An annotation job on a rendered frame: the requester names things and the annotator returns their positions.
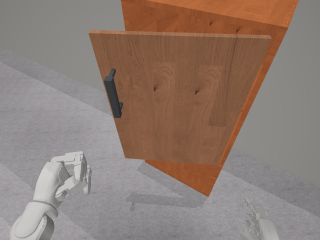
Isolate robot left forearm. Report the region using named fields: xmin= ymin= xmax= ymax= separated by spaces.
xmin=9 ymin=201 xmax=59 ymax=240

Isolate robot left hand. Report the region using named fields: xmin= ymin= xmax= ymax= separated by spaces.
xmin=33 ymin=151 xmax=92 ymax=209

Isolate handle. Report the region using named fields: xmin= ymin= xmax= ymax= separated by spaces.
xmin=104 ymin=68 xmax=123 ymax=118

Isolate robot right hand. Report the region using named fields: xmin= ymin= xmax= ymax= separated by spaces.
xmin=240 ymin=196 xmax=281 ymax=240

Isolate cupboard door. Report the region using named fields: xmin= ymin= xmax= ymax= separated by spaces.
xmin=88 ymin=30 xmax=272 ymax=166

